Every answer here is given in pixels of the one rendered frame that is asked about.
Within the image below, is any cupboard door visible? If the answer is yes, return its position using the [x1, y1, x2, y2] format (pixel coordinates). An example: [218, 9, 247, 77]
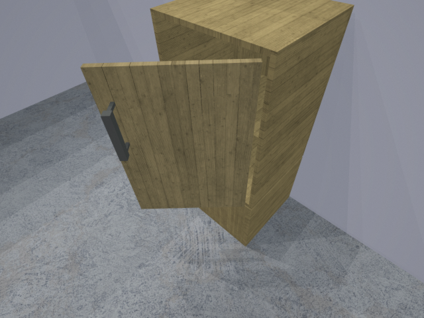
[80, 58, 262, 209]

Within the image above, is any handle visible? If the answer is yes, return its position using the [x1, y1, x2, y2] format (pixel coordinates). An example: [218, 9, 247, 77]
[101, 102, 130, 161]

